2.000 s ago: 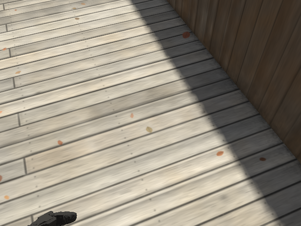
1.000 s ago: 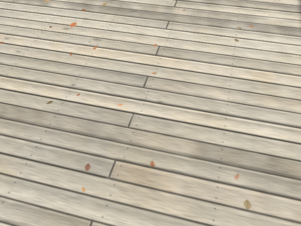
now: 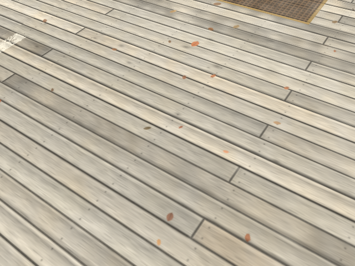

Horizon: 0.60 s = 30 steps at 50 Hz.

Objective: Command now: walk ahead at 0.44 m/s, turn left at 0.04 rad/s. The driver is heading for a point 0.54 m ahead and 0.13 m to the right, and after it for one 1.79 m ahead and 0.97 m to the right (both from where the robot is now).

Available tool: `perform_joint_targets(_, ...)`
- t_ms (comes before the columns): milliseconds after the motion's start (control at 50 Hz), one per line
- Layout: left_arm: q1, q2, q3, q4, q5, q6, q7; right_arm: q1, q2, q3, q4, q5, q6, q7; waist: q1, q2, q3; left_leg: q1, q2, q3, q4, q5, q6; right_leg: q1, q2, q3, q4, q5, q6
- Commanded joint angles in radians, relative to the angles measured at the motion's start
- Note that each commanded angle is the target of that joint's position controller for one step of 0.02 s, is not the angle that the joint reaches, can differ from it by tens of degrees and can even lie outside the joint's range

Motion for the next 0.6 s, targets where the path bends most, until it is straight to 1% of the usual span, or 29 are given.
perform_joint_targets(20, 0.020, 0.143, 0.029, -0.054, 0.006, -0.009, 0.009, -0.113, -0.074, -0.022, -0.104, -0.008, -0.031, 0.008, 0.025, -0.146, 0.081, -0.360, 0.093, -0.036, 0.002, 0.134, -0.017, 0.207, -0.262, 0.348, -0.308, -0.037, -0.159)
perform_joint_targets(80, 0.039, 0.150, 0.031, -0.044, -0.002, -0.006, 0.018, -0.159, -0.041, -0.012, -0.116, -0.011, -0.025, 0.007, 0.032, -0.123, 0.078, -0.326, 0.086, 0.000, -0.140, 0.244, -0.057, 0.182, -0.224, 0.220, -0.329, 0.185, -0.158)
perform_joint_targets(120, 0.059, 0.161, 0.033, -0.031, -0.005, 0.001, 0.024, -0.215, -0.013, 0.001, -0.129, -0.011, -0.029, 0.011, 0.049, -0.122, 0.084, -0.267, 0.073, 0.019, -0.278, 0.334, -0.066, 0.157, -0.198, 0.149, -0.329, 0.269, -0.144)
perform_joint_targets(140, 0.075, 0.167, 0.034, -0.024, -0.007, 0.003, 0.026, -0.249, -0.004, 0.005, -0.136, -0.008, -0.032, 0.016, 0.062, -0.125, 0.090, -0.235, 0.064, 0.029, -0.342, 0.375, -0.067, 0.146, -0.193, 0.127, -0.330, 0.280, -0.139)
perform_joint_targets(200, 0.126, 0.182, 0.039, 0.002, -0.016, 0.012, 0.030, -0.331, -0.005, 0.009, -0.156, 0.002, -0.040, 0.033, 0.086, -0.123, 0.116, -0.180, 0.043, 0.040, -0.460, 0.435, -0.058, 0.158, -0.220, 0.116, -0.330, 0.271, -0.139)
perform_joint_targets(240, 0.138, 0.187, 0.043, 0.016, -0.022, 0.019, 0.030, -0.357, -0.019, 0.006, -0.168, 0.006, -0.043, 0.043, 0.076, -0.128, 0.129, -0.178, 0.040, 0.026, -0.507, 0.415, -0.032, 0.213, -0.254, 0.122, -0.311, 0.307, -0.131)
perform_joint_targets(280, 0.134, 0.199, 0.049, 0.024, -0.025, 0.029, 0.033, -0.347, -0.043, -0.002, -0.169, 0.004, -0.046, 0.049, 0.048, -0.134, 0.114, -0.141, 0.027, 0.028, -0.539, 0.355, 0.000, 0.277, -0.278, 0.119, -0.261, 0.430, -0.113)
perform_joint_targets(300, 0.127, 0.212, 0.054, 0.024, -0.023, 0.033, 0.036, -0.309, -0.064, -0.011, -0.161, 0.001, -0.046, 0.048, 0.021, -0.147, 0.079, -0.074, 0.005, 0.044, -0.542, 0.315, 0.019, 0.301, -0.276, 0.110, -0.202, 0.589, -0.102)
perform_joint_targets(320, 0.114, 0.221, 0.056, 0.024, -0.021, 0.039, 0.038, -0.216, -0.092, -0.028, -0.137, -0.002, -0.044, 0.041, -0.037, -0.154, 0.010, 0.063, -0.026, 0.072, -0.555, 0.300, 0.045, 0.301, -0.257, 0.083, -0.081, 0.770, -0.087)
perform_joint_targets(340, 0.111, 0.206, 0.049, 0.019, -0.015, 0.045, 0.043, -0.058, -0.134, -0.050, -0.090, -0.002, -0.039, 0.030, -0.115, -0.144, -0.095, 0.295, -0.033, 0.081, -0.559, 0.317, 0.076, 0.230, -0.211, 0.046, 0.112, 0.827, -0.059)
perform_joint_targets(360, 0.126, 0.150, 0.025, -0.009, 0.012, 0.044, 0.046, 0.124, -0.205, -0.068, -0.056, -0.012, -0.030, 0.015, -0.172, -0.024, -0.256, 0.629, 0.164, -0.139, -0.505, 0.318, 0.138, -0.001, -0.157, 0.021, 0.436, 0.507, -0.026)
perform_joint_targets(380, 0.271, 0.014, -0.012, -0.025, -0.002, 0.024, 0.036, 0.135, -0.261, -0.072, -0.044, -0.022, -0.032, 0.023, -0.072, 0.258, -0.395, 0.894, 0.393, -0.660, -0.647, 0.017, 0.295, -0.365, 0.042, 0.082, 0.766, -0.279, 0.028)
perform_joint_targets(400, 0.183, 0.135, 0.013, -0.011, -0.033, 0.005, 0.030, 0.119, -0.153, -0.049, -0.050, -0.013, -0.034, 0.020, -0.128, 0.161, -0.332, 0.833, 0.374, -0.704, -0.741, -0.109, 0.259, -0.471, -0.002, 0.192, 0.864, -0.296, 0.019)
perform_joint_targets(420, 0.074, 0.178, 0.029, -0.045, -0.056, -0.003, 0.025, 0.056, -0.116, -0.036, -0.047, -0.011, -0.034, 0.014, -0.122, 0.109, -0.166, 0.698, 0.346, -0.526, -0.757, -0.053, 0.214, -0.528, -0.048, 0.163, 0.866, -0.210, 0.010)
perform_joint_targets(440, 0.023, 0.167, 0.025, -0.055, -0.048, -0.006, 0.029, -0.003, -0.101, -0.031, -0.046, -0.015, -0.036, 0.012, -0.089, 0.019, -0.089, 0.554, 0.311, -0.406, -0.780, 0.075, 0.191, -0.494, -0.096, 0.141, 0.822, -0.119, 0.011)
perform_joint_targets(460, 0.005, 0.157, 0.030, -0.056, -0.031, -0.003, 0.030, -0.049, -0.079, -0.026, -0.043, -0.024, -0.041, 0.014, -0.057, 0.010, -0.037, 0.445, 0.274, -0.320, -0.809, 0.165, 0.179, -0.458, -0.126, 0.139, 0.768, -0.060, 0.017)
perform_joint_targets(480, 0.036, 0.147, 0.033, -0.045, -0.030, 0.011, 0.029, -0.078, -0.055, -0.021, -0.041, -0.034, -0.049, 0.014, -0.021, 0.036, -0.026, 0.375, 0.246, -0.249, -0.842, 0.214, 0.170, -0.398, -0.151, 0.151, 0.747, -0.017, 0.021)
perform_joint_targets(500, 0.062, 0.126, 0.031, -0.035, -0.033, 0.026, 0.029, -0.091, -0.048, -0.023, -0.032, -0.034, -0.058, 0.015, -0.004, 0.050, -0.021, 0.332, 0.238, -0.205, -0.874, 0.239, 0.173, -0.362, -0.158, 0.150, 0.733, 0.002, 0.029)
perform_joint_targets(520, 0.073, 0.107, 0.029, -0.030, -0.033, 0.039, 0.030, -0.094, -0.048, -0.025, -0.020, -0.031, -0.067, 0.015, 0.005, 0.041, -0.007, 0.298, 0.236, -0.162, -0.899, 0.271, 0.180, -0.353, -0.160, 0.146, 0.723, 0.009, 0.037)
perform_joint_targets(540, 0.062, 0.097, 0.028, -0.035, -0.031, 0.050, 0.032, -0.100, -0.054, -0.028, -0.007, -0.029, -0.074, 0.014, 0.013, 0.034, 0.023, 0.270, 0.236, -0.118, -0.920, 0.299, 0.180, -0.371, -0.163, 0.150, 0.703, 0.027, 0.046)
perform_joint_targets(560, 0.038, 0.093, 0.029, -0.045, -0.028, 0.056, 0.035, -0.100, -0.064, -0.031, 0.004, -0.030, -0.078, 0.013, 0.012, 0.025, 0.046, 0.258, 0.235, -0.082, -0.936, 0.323, 0.178, -0.400, -0.162, 0.156, 0.677, 0.062, 0.053)
perform_joint_targets(600, -0.011, 0.092, 0.030, -0.063, -0.022, 0.055, 0.036, -0.087, -0.076, -0.035, 0.025, -0.034, -0.080, 0.006, 0.001, 0.010, 0.071, 0.281, 0.224, -0.013, -0.947, 0.378, 0.171, -0.458, -0.155, 0.170, 0.589, 0.165, 0.063)
Velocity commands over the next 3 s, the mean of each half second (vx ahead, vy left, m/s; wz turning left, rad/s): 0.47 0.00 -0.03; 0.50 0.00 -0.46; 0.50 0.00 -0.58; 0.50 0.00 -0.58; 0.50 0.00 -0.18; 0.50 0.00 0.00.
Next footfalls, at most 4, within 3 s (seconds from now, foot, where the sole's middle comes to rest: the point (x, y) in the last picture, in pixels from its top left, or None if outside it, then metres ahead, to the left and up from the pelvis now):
0.34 left None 0.36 0.14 -0.78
0.90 right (227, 235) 0.64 -0.12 -0.78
1.38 left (201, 166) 0.97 -0.03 -0.78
1.90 right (285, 157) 1.02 -0.42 -0.78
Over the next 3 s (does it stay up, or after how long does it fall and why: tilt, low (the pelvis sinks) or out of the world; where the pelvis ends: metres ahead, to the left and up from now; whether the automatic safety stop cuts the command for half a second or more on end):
stays up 1.34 -0.74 -0.02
